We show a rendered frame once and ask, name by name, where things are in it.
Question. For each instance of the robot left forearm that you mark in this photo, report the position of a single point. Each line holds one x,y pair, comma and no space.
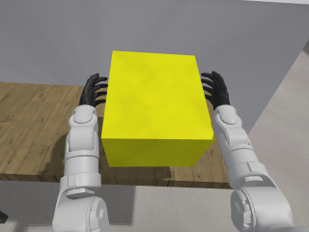
81,177

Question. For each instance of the robot left upper arm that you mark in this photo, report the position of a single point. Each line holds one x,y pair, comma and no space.
88,214

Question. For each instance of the robot right upper arm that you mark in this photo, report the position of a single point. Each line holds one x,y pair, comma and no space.
262,209

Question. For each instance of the right robot hand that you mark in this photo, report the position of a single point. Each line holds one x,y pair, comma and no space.
219,95

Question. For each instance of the carton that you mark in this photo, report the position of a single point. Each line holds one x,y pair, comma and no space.
155,114

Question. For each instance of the robot right forearm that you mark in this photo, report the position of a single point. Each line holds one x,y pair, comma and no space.
243,167

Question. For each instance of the table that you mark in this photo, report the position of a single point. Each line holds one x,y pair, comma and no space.
34,124

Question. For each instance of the left robot hand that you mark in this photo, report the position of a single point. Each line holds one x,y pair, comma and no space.
88,95

